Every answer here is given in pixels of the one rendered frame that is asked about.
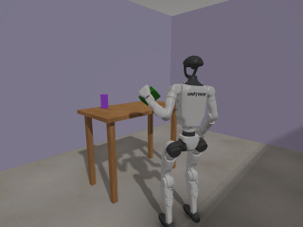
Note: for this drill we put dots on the robot right forearm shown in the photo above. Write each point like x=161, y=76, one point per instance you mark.
x=207, y=125

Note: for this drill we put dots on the robot left upper arm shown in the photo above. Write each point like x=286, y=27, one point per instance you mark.
x=172, y=93

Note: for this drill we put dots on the robot left forearm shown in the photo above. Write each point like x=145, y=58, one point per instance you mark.
x=157, y=109

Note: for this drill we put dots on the sponge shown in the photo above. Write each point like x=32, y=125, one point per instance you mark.
x=153, y=93

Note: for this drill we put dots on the robot right upper arm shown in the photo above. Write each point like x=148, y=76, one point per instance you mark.
x=211, y=104

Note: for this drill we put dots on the robot right thigh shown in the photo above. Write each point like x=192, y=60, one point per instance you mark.
x=193, y=157

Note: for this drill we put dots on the table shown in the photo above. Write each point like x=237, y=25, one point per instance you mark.
x=109, y=116

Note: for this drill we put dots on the robot left hand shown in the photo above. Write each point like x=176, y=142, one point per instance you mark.
x=145, y=91

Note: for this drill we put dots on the robot right hand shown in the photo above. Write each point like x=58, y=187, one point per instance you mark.
x=200, y=134

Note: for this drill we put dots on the left robot shin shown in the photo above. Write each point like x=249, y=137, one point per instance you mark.
x=167, y=199

